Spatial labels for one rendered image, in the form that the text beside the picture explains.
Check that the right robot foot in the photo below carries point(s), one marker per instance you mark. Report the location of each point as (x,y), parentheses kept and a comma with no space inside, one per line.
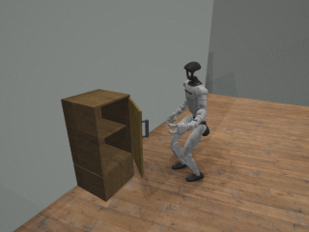
(178,166)

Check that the robot right hand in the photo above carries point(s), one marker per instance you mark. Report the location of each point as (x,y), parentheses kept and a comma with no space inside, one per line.
(174,117)

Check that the robot right shin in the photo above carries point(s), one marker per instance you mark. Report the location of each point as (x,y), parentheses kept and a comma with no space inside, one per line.
(178,153)

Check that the robot left upper arm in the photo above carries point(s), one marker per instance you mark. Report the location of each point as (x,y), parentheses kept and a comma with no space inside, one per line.
(202,94)

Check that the left robot forearm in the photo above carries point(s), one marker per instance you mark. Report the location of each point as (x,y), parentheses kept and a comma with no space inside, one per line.
(196,121)

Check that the handle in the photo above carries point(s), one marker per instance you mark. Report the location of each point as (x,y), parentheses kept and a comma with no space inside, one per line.
(146,128)

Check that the robot left hand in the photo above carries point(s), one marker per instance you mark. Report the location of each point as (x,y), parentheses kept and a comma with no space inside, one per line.
(181,128)

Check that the right robot forearm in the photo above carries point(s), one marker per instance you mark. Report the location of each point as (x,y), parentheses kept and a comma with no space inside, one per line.
(182,107)

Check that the cupboard door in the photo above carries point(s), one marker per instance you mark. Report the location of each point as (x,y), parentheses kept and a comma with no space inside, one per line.
(136,135)

